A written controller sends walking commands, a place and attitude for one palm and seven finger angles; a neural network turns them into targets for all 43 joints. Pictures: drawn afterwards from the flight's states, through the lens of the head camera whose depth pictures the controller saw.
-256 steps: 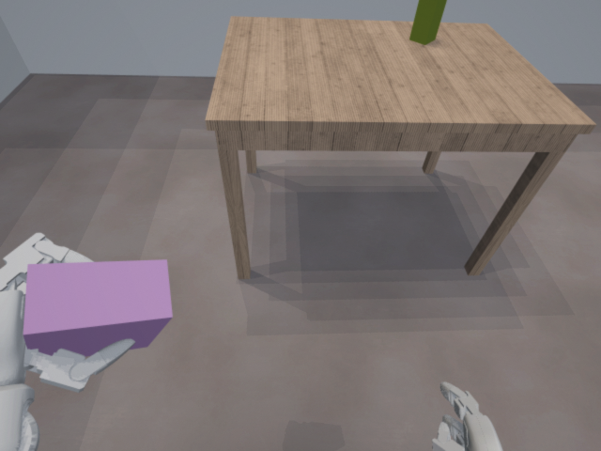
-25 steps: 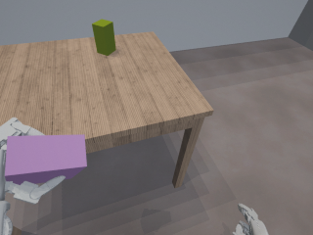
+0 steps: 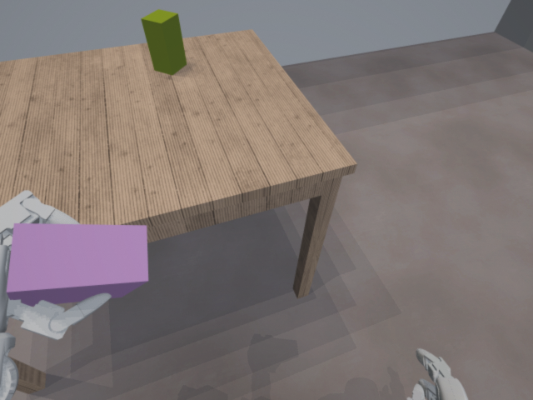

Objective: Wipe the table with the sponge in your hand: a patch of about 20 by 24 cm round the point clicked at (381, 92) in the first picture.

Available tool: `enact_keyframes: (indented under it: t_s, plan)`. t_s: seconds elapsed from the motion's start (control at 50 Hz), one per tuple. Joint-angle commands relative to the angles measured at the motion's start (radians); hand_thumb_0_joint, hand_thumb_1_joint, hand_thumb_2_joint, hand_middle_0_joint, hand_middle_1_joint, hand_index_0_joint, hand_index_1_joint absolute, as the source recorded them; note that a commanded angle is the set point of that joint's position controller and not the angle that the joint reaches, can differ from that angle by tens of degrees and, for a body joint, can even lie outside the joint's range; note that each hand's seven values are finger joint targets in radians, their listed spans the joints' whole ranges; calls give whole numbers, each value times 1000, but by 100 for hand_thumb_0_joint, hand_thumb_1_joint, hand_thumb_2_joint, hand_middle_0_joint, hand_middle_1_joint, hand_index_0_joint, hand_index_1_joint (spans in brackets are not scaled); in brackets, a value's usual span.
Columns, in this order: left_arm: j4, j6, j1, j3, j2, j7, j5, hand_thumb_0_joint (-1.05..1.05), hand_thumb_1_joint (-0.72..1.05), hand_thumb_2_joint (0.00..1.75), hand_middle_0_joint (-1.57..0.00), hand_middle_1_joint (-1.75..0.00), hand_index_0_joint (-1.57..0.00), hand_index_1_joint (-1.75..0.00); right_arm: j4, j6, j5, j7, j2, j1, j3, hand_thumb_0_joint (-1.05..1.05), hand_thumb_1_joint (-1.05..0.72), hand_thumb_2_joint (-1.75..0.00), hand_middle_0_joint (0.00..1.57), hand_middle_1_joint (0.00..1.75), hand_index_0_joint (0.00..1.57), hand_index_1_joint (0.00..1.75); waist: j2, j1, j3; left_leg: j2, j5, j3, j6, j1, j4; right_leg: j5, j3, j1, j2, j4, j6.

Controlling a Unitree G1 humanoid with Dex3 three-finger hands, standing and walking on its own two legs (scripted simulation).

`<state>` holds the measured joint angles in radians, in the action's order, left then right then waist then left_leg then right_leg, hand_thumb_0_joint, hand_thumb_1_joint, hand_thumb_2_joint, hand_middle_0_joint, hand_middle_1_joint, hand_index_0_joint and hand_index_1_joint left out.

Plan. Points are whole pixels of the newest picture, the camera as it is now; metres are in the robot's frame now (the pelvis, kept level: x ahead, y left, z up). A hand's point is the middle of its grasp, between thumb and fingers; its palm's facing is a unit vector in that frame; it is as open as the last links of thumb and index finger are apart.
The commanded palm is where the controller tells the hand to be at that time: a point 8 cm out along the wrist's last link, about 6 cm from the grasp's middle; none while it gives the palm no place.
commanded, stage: look again from close up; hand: left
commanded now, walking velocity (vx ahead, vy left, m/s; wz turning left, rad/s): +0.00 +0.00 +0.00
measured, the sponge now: (97, 266) +0.23 +0.21 +0.15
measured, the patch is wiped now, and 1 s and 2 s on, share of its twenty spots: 0.00 0.00 0.00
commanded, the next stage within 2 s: shuffle to correct the standing spot in 0.28 s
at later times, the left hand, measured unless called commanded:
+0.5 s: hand (31, 230) +0.26 +0.29 +0.17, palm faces +0.34 -0.81 -0.48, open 10.2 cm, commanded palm +0.20 +0.32 +0.18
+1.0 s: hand (46, 210) +0.29 +0.29 +0.16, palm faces +0.36 -0.83 -0.43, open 10.1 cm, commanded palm +0.23 +0.33 +0.18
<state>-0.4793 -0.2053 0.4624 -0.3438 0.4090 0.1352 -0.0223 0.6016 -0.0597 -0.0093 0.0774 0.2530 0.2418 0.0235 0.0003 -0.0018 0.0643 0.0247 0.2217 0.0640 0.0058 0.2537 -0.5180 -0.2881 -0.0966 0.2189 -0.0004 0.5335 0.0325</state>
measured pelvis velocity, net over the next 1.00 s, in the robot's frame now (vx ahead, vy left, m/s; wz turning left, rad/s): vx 0.05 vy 0.06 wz -0.07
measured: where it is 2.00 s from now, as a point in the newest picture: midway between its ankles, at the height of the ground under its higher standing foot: outside the picture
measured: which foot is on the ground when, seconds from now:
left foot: down 0.00-1.00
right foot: down 0.00-0.88, up 0.90-1.00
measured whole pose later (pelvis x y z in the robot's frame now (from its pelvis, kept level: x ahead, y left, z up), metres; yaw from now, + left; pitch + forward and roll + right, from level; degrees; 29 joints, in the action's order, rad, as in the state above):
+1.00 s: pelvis +0.05 +0.06 -0.01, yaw -4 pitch -2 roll +1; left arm -0.46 -0.18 0.44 -0.40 0.35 0.14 -0.03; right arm 0.57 -0.08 0.00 0.02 0.20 0.19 0.00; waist 0.00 0.01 0.06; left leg -0.07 0.38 0.14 0.11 0.18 -0.58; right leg -0.45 -0.06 0.41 0.04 1.00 0.00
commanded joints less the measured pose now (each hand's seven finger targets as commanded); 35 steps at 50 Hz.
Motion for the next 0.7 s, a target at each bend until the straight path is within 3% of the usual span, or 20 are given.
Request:
enact_keyframes:
  t_s: [0.0,0.02,0.04,0.06,0.08,0.14,0.16,0.18,0.24,0.26,0.28,0.36,0.38,0.44,0.54,0.56,0.6,0.64,0.66,0.68]
  plan:
    - [38,-126,-486,-223,257,-1,-23,0,10,130,-120,-160,-120,-160,-169,-121,11,-17,49,-110,-15,0,-90,-90,20,30,20,30,177,-14,-116,55,290,-94,25,11,69,-197,160,135,70,-120,20]
    - [36,-140,-415,-215,261,0,-10,0,10,130,-120,-160,-120,-160,-153,-129,23,-25,77,-54,-1,0,-90,-90,20,30,20,30,122,-13,-92,23,319,-81,16,60,29,-185,226,93,93,-169,35]
    - [31,-133,-294,-140,159,-10,-9,0,10,130,-120,-160,-120,-160,-158,-133,19,-40,82,-50,7,0,-90,-90,20,30,20,30,7,-15,-79,-8,246,-49,12,65,-43,-155,289,75,129,-204,56]
    - [-14,-132,-247,-91,100,-17,-21,0,10,130,-120,-160,-120,-160,-176,-140,16,-62,82,-63,13,0,-90,-90,20,30,20,30,-48,-23,-116,-21,156,-24,7,37,-62,-64,308,36,152,-204,69]
    - [-93,-120,-203,-33,37,-21,-24,0,10,130,-120,-160,-120,-160,-185,-140,3,-72,65,-65,5,0,-90,-90,20,30,20,30,-44,-11,-126,-8,61,-23,4,4,-17,48,271,-13,146,-174,64]
    - [-229,-85,-145,-55,71,-14,-5,0,10,130,-120,-160,-120,-160,-193,-144,12,-74,94,-116,11,0,-90,-90,20,30,20,30,111,-12,-132,60,-192,-83,13,-104,94,198,103,13,30,-51,-11]
    - [-227,-72,-132,-110,126,-5,1,0,10,130,-120,-160,-120,-160,-194,-140,15,-71,103,-133,4,0,-90,-90,20,30,20,30,186,-17,-133,86,-281,-109,22,-116,114,199,69,30,12,-6,-26]
    - [-236,-70,-117,-120,112,-4,5,0,10,130,-120,-160,-120,-160,-203,-135,18,-71,87,-131,-2,0,-90,-90,20,30,20,30,171,-19,-149,106,-333,-127,28,-107,119,173,45,28,5,13,-31]
    - [-250,-70,-110,-209,170,2,-3,0,10,130,-120,-160,-120,-160,-213,-122,25,-57,72,-137,-8,0,-90,-90,20,30,20,30,129,-19,-183,110,-408,-102,20,-123,99,146,40,17,6,-1,-27]
    - [-285,-70,-131,-257,222,6,-5,0,10,130,-120,-160,-120,-160,-218,-114,31,-53,73,-142,-8,0,-90,-90,20,30,20,30,148,-22,-203,101,-434,-94,5,-133,101,157,40,8,-1,5,-27]
    - [-277,-70,-122,-236,185,4,-10,0,10,130,-120,-160,-120,-160,-219,-110,31,-53,63,-139,-11,0,-90,-90,20,30,20,30,155,-17,-214,100,-474,-84,0,-149,86,161,37,6,1,3,-23]
    - [-312,-60,-92,-210,155,1,-15,0,10,130,-120,-160,-120,-160,-219,-110,30,-61,65,-133,-10,0,-90,-90,20,30,20,30,160,-12,-270,88,-625,-57,-22,-218,43,240,32,-23,-3,-26,-19]
    - [-308,-58,-65,-194,140,0,-15,0,10,130,-120,-160,-120,-160,-214,-110,30,-65,69,-129,-6,0,-90,-90,20,30,20,30,141,-7,-281,91,-604,-52,-17,-226,31,223,25,-27,1,-29,-17]
    - [-272,-44,-21,-153,102,2,-19,0,10,130,-120,-160,-120,-160,-206,-100,26,-68,82,-133,8,0,-90,-90,20,30,20,30,62,-1,-267,69,-287,-40,13,-121,14,261,67,-75,34,-46,2]
    - [-220,-36,-96,-132,97,12,-20,0,10,130,-120,-160,-120,-160,-199,-79,15,-44,85,-149,8,0,-90,-90,20,30,20,30,78,9,-141,82,94,-116,40,-28,111,88,67,23,36,21,1]
    - [-245,-37,-138,-147,120,16,-18,0,10,130,-120,-160,-120,-160,-201,-78,12,-36,90,-156,8,0,-90,-90,20,30,20,30,136,11,-129,92,117,-134,42,-48,142,75,47,54,25,63,-6]
    - [-236,-44,-154,-130,103,20,-12,0,10,130,-120,-160,-120,-160,-203,-77,15,-31,80,-152,4,0,-90,-90,20,30,20,30,172,9,-114,118,96,-179,54,-64,159,28,8,86,18,83,-14]
    - [-229,-48,-145,-139,114,27,-10,0,10,130,-120,-160,-120,-160,-206,-80,15,-31,80,-154,5,0,-90,-90,20,30,20,30,105,0,-136,101,42,-148,63,-23,95,82,17,2,33,15,-1]
    - [-247,-48,-150,-160,143,32,-9,0,10,130,-120,-160,-120,-160,-211,-79,12,-30,84,-162,7,0,-90,-90,20,30,20,30,62,0,-159,75,-23,-117,47,-3,46,152,54,-49,54,19,17]
    - [-244,-51,-133,-145,125,32,-14,0,10,130,-120,-160,-120,-160,-210,-78,10,-30,80,-165,9,0,-90,-90,20,30,20,30,29,0,-174,55,-59,-91,40,19,-16,193,105,-80,85,19,37]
